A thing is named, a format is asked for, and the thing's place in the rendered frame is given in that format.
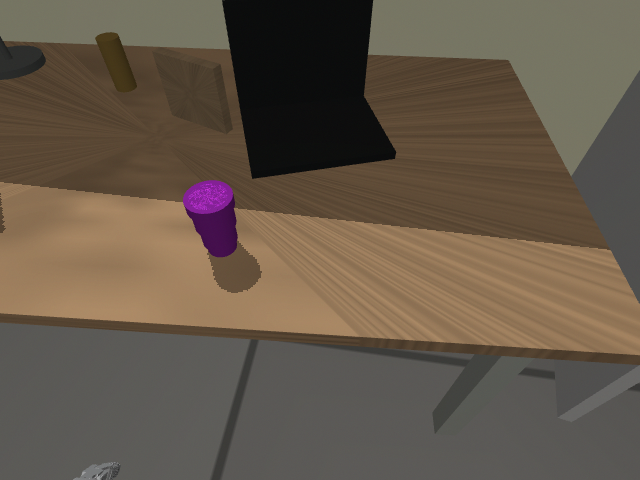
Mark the left robot hand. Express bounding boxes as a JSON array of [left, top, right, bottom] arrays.
[[73, 462, 120, 480]]

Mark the table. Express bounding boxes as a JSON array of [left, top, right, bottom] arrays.
[[0, 41, 640, 436]]

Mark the desk lamp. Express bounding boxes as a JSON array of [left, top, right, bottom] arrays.
[[0, 37, 46, 80]]

